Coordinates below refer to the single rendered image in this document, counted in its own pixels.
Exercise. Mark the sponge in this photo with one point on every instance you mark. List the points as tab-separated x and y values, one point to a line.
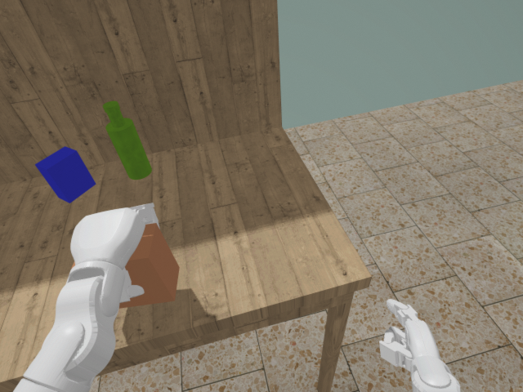
153	267

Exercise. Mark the right robot forearm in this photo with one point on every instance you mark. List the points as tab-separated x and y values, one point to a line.
430	374

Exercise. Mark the robot left hand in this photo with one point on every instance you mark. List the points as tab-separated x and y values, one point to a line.
112	236

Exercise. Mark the left robot forearm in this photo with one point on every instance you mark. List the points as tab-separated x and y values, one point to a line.
82	340

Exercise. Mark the table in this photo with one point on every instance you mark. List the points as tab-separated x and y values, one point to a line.
255	239

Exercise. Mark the robot right hand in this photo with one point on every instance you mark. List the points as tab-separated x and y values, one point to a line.
399	347

